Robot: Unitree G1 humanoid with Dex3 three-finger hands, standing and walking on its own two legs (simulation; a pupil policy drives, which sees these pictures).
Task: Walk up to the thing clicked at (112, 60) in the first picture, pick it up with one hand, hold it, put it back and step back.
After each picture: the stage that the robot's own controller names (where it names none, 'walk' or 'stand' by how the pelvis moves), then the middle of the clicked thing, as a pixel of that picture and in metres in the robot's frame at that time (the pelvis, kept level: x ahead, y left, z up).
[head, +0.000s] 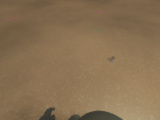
stand; (112, 59) +1.26 -0.40 -0.72
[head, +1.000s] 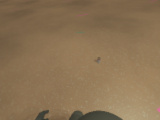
walk; (98, 60) +1.20 -0.01 -0.69
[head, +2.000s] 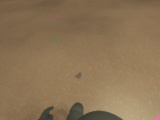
walk; (80, 75) +0.73 +0.26 -0.71
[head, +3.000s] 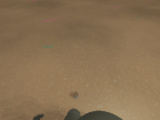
walk; (76, 95) +0.44 +0.18 -0.69
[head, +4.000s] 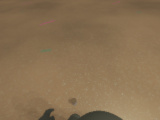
stand; (74, 101) +0.34 +0.23 -0.72
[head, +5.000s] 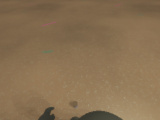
stand; (75, 104) +0.31 +0.20 -0.72
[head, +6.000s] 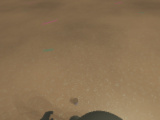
stand; (75, 101) +0.34 +0.21 -0.73
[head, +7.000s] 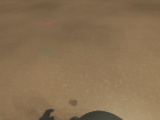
stand; (75, 103) +0.33 +0.21 -0.73
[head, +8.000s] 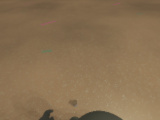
go down; (75, 103) +0.32 +0.21 -0.73
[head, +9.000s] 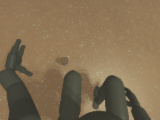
go down; (65, 61) +0.42 +0.23 -0.34
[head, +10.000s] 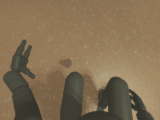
go down; (68, 63) +0.41 +0.23 -0.31
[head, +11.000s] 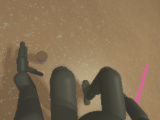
close in; (42, 58) +0.41 +0.27 -0.22
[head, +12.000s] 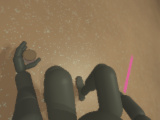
close; (29, 57) +0.40 +0.28 -0.22
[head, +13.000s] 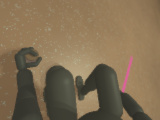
lift; (31, 56) +0.39 +0.28 -0.23
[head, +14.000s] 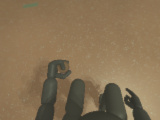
lift; (64, 70) +0.33 +0.21 -0.04
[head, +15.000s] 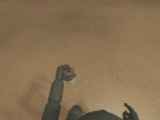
hold; (70, 76) +0.33 +0.17 -0.01
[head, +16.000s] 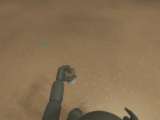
hold; (70, 76) +0.33 +0.17 -0.01
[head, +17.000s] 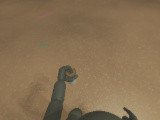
crouch; (71, 76) +0.33 +0.16 -0.02
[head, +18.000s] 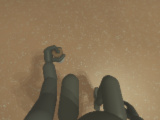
crouch; (59, 56) +0.44 +0.22 -0.11
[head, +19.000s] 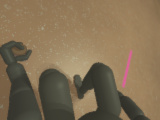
lower; (21, 53) +0.43 +0.30 -0.23
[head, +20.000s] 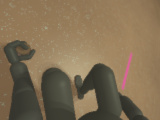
lower; (24, 52) +0.42 +0.30 -0.23
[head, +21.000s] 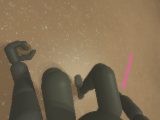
lower; (25, 52) +0.42 +0.29 -0.23
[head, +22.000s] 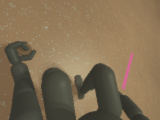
lower; (25, 52) +0.42 +0.29 -0.23
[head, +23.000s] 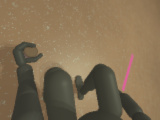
draw back; (30, 54) +0.41 +0.28 -0.24
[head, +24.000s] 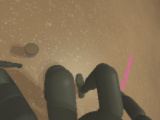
stand; (31, 51) +0.41 +0.28 -0.23
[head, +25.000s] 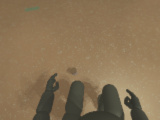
walk; (74, 71) +0.42 +0.20 -0.46
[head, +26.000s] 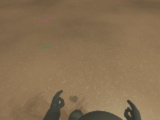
stand; (75, 99) +0.36 +0.18 -0.66
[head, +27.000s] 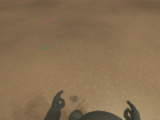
stand; (75, 99) +0.37 +0.19 -0.67
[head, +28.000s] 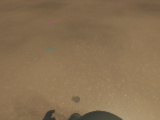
stand; (77, 100) +0.37 +0.18 -0.71
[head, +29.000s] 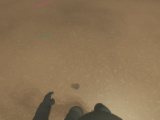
walk; (77, 86) +0.43 +0.14 -0.71
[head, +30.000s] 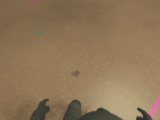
walk; (77, 73) +0.60 +0.21 -0.69
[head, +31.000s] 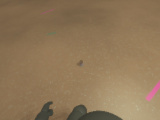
walk; (81, 63) +0.91 +0.26 -0.70
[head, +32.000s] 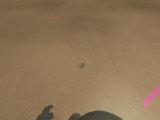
stand; (83, 66) +1.01 +0.19 -0.71
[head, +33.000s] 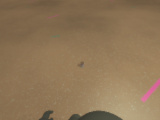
stand; (82, 64) +1.02 +0.21 -0.72
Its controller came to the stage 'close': yes
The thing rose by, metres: 0.71
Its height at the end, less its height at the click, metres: +0.00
